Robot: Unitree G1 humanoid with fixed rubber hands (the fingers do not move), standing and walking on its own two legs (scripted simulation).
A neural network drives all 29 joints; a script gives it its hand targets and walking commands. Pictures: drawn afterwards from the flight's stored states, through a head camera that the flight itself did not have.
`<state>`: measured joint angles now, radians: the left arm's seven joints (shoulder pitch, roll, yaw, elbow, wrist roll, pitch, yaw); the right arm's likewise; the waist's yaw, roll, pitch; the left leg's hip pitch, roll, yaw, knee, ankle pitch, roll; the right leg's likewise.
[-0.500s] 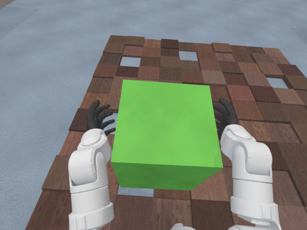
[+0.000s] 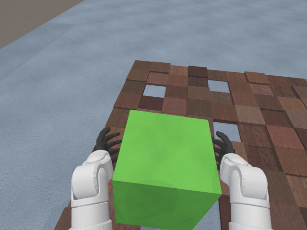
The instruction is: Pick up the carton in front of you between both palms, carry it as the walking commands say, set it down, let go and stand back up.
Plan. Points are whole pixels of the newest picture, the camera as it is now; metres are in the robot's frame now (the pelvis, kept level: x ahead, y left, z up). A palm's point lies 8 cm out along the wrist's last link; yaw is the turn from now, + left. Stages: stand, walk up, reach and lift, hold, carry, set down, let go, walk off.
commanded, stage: carry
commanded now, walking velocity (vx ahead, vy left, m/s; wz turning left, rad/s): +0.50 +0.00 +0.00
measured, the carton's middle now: (161, 172) +0.30 +0.00 +0.01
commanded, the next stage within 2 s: none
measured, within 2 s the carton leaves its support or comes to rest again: neither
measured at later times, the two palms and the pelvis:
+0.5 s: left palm (124, 81) +0.57 +0.12 +0.12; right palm (211, 80) +0.59 -0.18 +0.11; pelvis +0.35 -0.04 +0.02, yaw +1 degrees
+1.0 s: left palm (129, 43) +0.95 +0.13 +0.08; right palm (190, 45) +0.95 -0.17 +0.08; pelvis +0.55 +0.00 +0.01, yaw -3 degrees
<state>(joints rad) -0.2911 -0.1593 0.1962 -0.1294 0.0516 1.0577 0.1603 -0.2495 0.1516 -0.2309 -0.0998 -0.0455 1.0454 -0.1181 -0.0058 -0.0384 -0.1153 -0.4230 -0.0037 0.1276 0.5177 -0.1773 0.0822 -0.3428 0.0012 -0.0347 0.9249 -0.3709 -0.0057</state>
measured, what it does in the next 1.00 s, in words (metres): walks ahead: right foot, then left foot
